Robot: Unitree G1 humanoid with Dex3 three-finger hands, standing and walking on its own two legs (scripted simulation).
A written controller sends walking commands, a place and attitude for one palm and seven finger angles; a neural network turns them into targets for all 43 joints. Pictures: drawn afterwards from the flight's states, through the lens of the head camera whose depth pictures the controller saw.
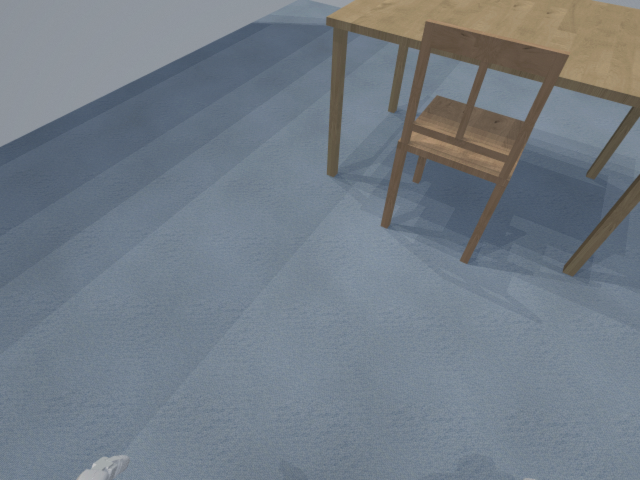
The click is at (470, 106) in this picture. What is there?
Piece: chair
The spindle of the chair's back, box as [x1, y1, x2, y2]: [455, 61, 488, 139]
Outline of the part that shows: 488,62 480,62 455,137 461,139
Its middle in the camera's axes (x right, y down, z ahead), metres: +0.45 -0.41 +1.16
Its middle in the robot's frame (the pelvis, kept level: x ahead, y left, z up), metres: +1.15 -0.40 -0.11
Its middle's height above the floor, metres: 0.65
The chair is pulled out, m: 0.00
